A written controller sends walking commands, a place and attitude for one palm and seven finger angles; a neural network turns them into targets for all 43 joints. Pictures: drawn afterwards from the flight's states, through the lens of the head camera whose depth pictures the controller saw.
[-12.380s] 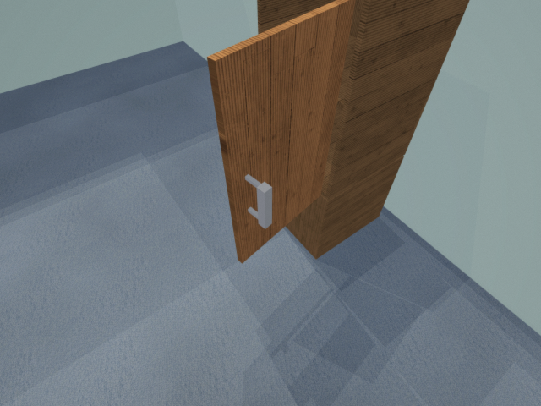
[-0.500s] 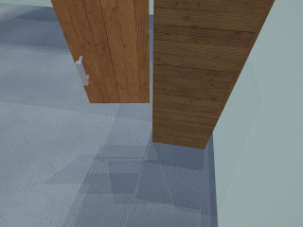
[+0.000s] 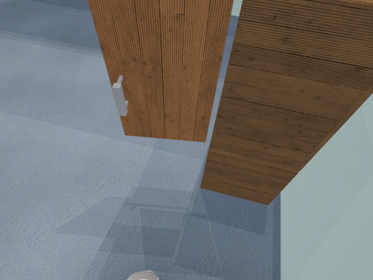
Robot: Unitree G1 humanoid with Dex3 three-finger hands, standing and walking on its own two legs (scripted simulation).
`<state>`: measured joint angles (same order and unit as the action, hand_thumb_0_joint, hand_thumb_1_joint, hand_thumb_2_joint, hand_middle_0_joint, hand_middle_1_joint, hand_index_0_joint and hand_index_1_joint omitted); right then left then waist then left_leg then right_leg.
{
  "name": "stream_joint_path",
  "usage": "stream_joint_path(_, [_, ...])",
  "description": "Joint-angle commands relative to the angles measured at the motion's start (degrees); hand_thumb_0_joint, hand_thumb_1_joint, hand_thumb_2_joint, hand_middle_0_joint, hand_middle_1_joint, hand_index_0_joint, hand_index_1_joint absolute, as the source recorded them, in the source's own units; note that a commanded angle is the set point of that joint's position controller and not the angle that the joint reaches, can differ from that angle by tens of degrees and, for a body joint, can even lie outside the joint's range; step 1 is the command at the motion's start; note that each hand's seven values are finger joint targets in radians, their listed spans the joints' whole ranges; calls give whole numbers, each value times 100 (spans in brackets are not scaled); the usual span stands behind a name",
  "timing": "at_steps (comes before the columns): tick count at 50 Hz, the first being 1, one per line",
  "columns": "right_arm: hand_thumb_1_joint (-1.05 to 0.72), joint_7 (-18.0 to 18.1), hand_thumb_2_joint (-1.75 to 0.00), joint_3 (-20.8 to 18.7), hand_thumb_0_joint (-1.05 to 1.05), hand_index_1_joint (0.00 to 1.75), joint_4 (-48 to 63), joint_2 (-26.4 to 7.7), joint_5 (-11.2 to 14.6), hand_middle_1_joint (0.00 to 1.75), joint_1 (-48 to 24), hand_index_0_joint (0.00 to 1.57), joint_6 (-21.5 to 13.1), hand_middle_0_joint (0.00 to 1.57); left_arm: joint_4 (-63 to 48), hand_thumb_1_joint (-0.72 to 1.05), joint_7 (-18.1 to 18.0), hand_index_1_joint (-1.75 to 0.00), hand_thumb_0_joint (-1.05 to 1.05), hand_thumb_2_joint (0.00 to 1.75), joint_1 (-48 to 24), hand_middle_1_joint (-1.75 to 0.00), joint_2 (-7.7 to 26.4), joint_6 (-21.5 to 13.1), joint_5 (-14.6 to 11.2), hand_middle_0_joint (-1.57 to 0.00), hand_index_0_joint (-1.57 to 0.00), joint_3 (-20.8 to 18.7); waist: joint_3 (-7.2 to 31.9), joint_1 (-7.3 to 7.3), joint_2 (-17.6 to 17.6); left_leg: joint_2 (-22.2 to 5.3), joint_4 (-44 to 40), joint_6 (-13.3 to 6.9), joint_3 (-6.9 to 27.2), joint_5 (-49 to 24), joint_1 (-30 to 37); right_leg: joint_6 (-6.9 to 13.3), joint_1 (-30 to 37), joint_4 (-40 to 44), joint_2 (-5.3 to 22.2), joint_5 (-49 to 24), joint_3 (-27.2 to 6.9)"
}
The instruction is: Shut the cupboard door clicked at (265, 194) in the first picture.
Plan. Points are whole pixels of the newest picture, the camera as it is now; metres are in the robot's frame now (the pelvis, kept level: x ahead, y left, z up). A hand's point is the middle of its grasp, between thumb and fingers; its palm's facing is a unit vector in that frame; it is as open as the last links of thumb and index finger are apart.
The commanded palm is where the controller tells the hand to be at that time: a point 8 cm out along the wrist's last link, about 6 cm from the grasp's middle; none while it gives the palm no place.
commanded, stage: take the last steps up to it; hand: left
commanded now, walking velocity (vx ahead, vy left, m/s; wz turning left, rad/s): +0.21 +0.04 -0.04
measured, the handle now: (122, 96) +0.65 +0.28 -0.07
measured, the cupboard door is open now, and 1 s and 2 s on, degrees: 100 100 100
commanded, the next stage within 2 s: come to a stop and stand still in 0.16 s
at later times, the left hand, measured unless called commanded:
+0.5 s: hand (121, 237) +0.22 +0.18 -0.16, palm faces -0.02 -0.98 -0.21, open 7.3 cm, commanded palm none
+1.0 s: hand (124, 256) +0.18 +0.17 -0.16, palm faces -0.01 -0.98 -0.21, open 7.4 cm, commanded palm none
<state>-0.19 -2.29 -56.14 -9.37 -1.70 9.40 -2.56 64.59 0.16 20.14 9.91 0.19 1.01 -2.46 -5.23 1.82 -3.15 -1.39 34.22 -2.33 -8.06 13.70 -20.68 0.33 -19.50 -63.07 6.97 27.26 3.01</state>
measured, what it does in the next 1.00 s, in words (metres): walks ahead: right foot, then left foot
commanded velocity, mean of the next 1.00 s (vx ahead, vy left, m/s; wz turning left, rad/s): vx -0.07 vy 0.00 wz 0.00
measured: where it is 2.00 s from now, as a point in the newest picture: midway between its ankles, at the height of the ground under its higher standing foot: outside the picture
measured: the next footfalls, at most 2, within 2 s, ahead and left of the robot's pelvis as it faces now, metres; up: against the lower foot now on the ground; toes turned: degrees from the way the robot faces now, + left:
right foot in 0.26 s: +0.14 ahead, -0.11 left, +0.00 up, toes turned -5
left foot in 0.50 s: +0.24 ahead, +0.18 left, +0.00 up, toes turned +4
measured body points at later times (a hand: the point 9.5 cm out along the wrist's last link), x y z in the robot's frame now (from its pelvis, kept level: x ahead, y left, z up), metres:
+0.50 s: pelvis +0.14 +0.01 +0.01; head +0.17 +0.00 +0.46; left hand +0.22 +0.24 -0.14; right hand +0.14 -0.22 -0.15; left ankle +0.17 +0.13 -0.72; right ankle +0.13 -0.09 -0.72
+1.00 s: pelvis +0.15 -0.01 +0.01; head +0.18 -0.02 +0.46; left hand +0.18 +0.22 -0.15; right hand +0.20 -0.26 -0.14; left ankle +0.13 +0.11 -0.73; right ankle +0.11 -0.11 -0.72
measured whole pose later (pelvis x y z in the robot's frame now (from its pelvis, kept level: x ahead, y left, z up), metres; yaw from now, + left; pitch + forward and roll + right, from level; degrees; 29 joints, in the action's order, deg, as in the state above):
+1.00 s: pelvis +0.15 -0.01 +0.01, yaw -2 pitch +0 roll +0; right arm 1.5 -2.7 -59.8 -11.6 -0.2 9.2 2.0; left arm 60.6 -1.5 13.0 9.7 0.5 0.3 -0.8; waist -3.3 -0.3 0.3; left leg -1.3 29.8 1.5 -2.4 15.1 -12.4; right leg 1.9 -11.0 -29.8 -0.9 19.2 2.9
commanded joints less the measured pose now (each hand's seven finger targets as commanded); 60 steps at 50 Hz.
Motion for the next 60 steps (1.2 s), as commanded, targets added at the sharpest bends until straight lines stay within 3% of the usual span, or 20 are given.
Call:
stream_joint_path(1, [-90,170,-90,-106,0,30,-109,-762,-3,30,837,20,-102,20,-616,90,37,-30,0,90,-262,-30,212,-200,46,-20,-20,-64,393,-196,990,-1617,-2271,-724,1618,-42,833,56,-1147,-261,144,-502,-112])
stream_joint_path(10, [-90,102,-90,-109,0,30,-260,-801,13,30,648,20,14,20,-782,90,36,-30,0,90,-379,-30,281,-152,60,-20,-20,-88,310,93,531,-1139,-1673,-517,745,306,257,-16,987,2956,-381,-1278,377])
stream_joint_path(11, [-90,85,-90,-71,0,30,-256,-653,45,30,653,20,17,20,-739,90,13,-30,0,90,-202,-30,488,-194,67,-20,-20,-133,228,194,159,-808,-1165,-294,582,528,-140,51,1529,3498,-287,-1310,104])
stream_joint_path(13, [-90,17,-90,-33,0,30,-88,-414,69,30,741,20,51,20,-628,90,-44,-30,0,90,378,-30,1287,-254,43,-20,-20,-268,343,342,-1413,164,840,273,-160,2000,-1262,931,2266,4915,1610,-889,-2400])
stream_joint_path(14, [-90,56,-90,-61,0,30,-104,-633,57,30,515,20,105,20,-644,90,-90,-30,0,90,333,-30,1174,-306,-5,-20,-20,-222,344,370,-1174,-46,1660,299,417,2147,-1057,1236,1772,5169,1822,-1477,-2704])
stream_joint_path(18, [-90,135,-90,46,0,30,-434,-218,149,30,790,20,260,20,-821,90,-201,-30,0,90,-742,-30,790,-317,-8,-20,-20,-71,718,-188,-397,-143,1137,495,633,1332,-93,1078,1439,4266,1098,-5842,-746])
stream_joint_path(20, [-90,145,-90,51,0,30,-504,-199,172,30,972,20,317,20,-783,90,-226,-30,0,90,-816,-30,896,-263,-28,-20,-20,-87,996,-236,-443,-13,417,567,446,779,233,924,1616,3942,860,-6160,-371])
stream_joint_path(24, [-90,169,-90,-63,0,30,-504,-521,105,30,1008,20,344,20,-751,90,-244,-30,0,90,-714,-30,853,-75,-87,-20,-20,-139,889,-193,155,-383,-860,404,589,-2046,1157,335,974,3241,441,-4505,-177])
stream_joint_path(28, [-90,284,-90,-187,0,30,-253,-1051,53,30,849,20,345,20,-975,90,-238,-30,0,90,-808,-30,559,133,-85,-20,-20,-89,512,-236,1532,-1767,-1245,-688,1805,-4789,1003,-88,209,1893,-533,-12,111])
stream_joint_path(31, [-90,354,-90,-213,0,30,-144,-1062,-19,30,663,20,366,20,-999,90,-211,-30,0,90,-832,-30,530,203,-80,-20,-20,-123,676,-260,1342,-1865,-1015,-1007,1800,-4791,1401,-18,-305,1065,-571,721,-300])
stream_joint_path(37, [-90,272,-90,-288,0,30,8,-1151,79,30,334,20,409,20,-928,90,-171,-30,0,90,-264,-30,613,106,-35,-20,-20,-139,1055,-71,872,-1199,-532,-310,1192,-2688,950,-4,1184,3691,-555,-1737,-103])
stream_joint_path(39, [-90,162,-90,-206,0,30,153,-624,156,30,338,20,474,20,-965,90,-203,-30,0,90,-463,-30,1247,14,40,-20,-20,-183,738,-207,-1007,4,424,416,375,1070,70,667,1102,4510,1129,-3522,-1739])
stream_joint_path(40, [-90,138,-90,-195,0,30,197,-572,139,30,71,20,543,20,-999,90,-186,-30,0,90,-527,-30,1238,-11,43,-20,-20,-131,600,-82,-712,131,1137,421,668,1812,187,983,609,4605,1319,-3882,-1734])
stream_joint_path(44, [-90,187,-90,-107,0,30,-55,-486,158,30,138,20,507,20,-823,90,-235,-30,0,90,-736,-30,942,-96,21,-20,-20,-56,555,-235,-783,50,1011,458,699,1481,69,1011,1280,3969,744,-5743,-1081])
stream_joint_path(47, [-90,190,-90,-46,0,30,-268,-386,154,30,350,20,409,20,-688,90,-237,-30,0,90,-673,-30,939,-113,-32,-20,-20,-41,691,-277,-419,85,-630,467,571,330,813,714,1371,3699,489,-5270,-969])
stream_joint_path(49, [-90,217,-90,-43,0,30,-382,-647,114,30,456,20,286,20,-640,90,-203,-30,0,90,-599,-30,771,-116,-109,-20,-20,9,848,-228,292,-528,-1085,243,1019,-1907,1653,219,935,3655,91,-3988,-731])
stream_joint_path(54, [-90,252,-90,43,0,30,-558,-661,90,30,297,20,261,20,-426,90,-180,-30,0,90,-641,-30,654,-36,-84,-20,-20,75,446,-134,900,-660,-1340,177,1092,-1261,1122,115,1181,4227,-127,-2366,-641])
stream_joint_path(55, [-90,200,-90,-1,0,30,-95,-816,169,30,-113,20,172,20,-316,90,-455,-30,0,90,143,-30,708,-180,22,-20,-20,90,326,81,682,-543,17,264,676,-1500,1010,-79,807,4091,249,-4637,-1012])
stream_joint_path(57, [-90,165,-90,53,0,30,63,-494,103,30,654,20,117,20,-589,90,-401,-30,0,90,-157,-30,974,-332,8,-20,-20,85,1110,-381,458,-266,-435,211,664,-797,920,346,1552,3408,452,-6360,-1032])
stream_joint_path(60, [-90,217,-90,47,0,30,102,-610,119,30,788,20,124,20,-709,90,-344,-30,0,90,-243,-30,734,-262,-32,-20,-20,138,1328,-308,350,-461,-535,110,852,-1782,1249,313,1387,3357,103,-4530,-654])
